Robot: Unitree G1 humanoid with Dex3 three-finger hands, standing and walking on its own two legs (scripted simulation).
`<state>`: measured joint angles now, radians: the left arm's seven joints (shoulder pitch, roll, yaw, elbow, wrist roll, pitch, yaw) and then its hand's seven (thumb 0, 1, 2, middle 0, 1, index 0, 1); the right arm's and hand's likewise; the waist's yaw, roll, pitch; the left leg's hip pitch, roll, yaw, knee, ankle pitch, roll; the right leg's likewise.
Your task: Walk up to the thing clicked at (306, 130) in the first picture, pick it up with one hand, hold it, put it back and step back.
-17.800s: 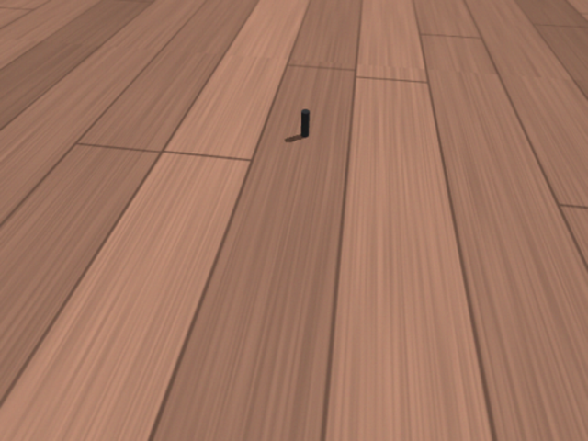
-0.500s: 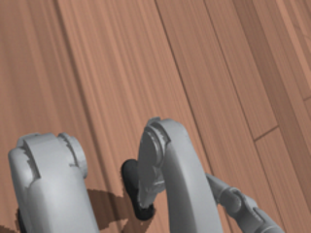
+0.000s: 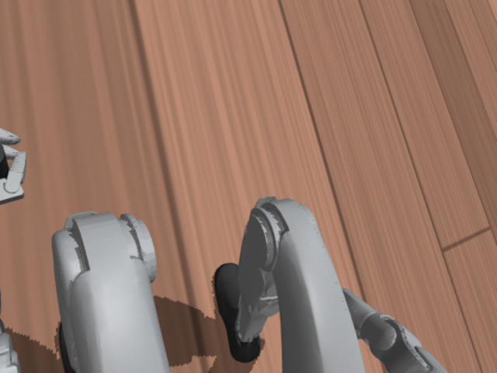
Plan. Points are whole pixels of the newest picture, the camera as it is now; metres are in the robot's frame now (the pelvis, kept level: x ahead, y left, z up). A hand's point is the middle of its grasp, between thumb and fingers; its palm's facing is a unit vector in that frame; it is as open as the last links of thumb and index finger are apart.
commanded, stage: settle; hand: left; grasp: from the side
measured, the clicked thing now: out of the picture +0.40 +0.30 -0.16
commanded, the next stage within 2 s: lift in 1.50 s
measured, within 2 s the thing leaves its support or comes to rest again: neither
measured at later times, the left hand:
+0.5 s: hand out of the picture +0.38 +0.29 -0.03, palm faces +0.30 -0.95 -0.06, open 5.9 cm
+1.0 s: hand out of the picture +0.39 +0.27 +0.03, palm faces +0.30 -0.95 -0.07, open 5.9 cm
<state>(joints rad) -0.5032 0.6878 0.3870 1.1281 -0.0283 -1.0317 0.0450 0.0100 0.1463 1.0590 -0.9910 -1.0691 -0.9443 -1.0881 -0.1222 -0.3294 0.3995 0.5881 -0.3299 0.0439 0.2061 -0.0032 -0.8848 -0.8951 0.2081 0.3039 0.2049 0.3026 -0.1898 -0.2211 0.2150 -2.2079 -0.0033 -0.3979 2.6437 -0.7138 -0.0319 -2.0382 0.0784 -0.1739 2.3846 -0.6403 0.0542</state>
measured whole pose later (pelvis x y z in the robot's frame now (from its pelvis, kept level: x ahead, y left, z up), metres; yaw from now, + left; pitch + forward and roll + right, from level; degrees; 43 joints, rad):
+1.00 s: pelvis +0.02 -0.03 +0.07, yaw +9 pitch +31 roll -6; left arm -0.46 0.39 0.37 0.75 -0.13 -0.62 -0.18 0.01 0.10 1.12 -0.99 -1.10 -0.96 -1.10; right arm 0.03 -0.29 0.05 0.63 -0.08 0.07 0.07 0.00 -0.89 -0.90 0.21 0.30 0.20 0.30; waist -0.10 -0.02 -0.10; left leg -2.18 0.02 -0.18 2.33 -0.70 -0.06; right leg -2.12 0.00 -0.03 2.27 -0.69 0.05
